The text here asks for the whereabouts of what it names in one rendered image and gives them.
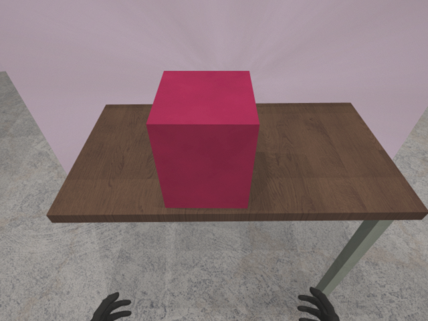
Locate carton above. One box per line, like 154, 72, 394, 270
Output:
146, 71, 259, 209

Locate table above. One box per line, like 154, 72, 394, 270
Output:
46, 102, 428, 298

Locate right robot hand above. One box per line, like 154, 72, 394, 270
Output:
298, 287, 340, 321

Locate left robot hand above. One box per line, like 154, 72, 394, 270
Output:
91, 292, 132, 321

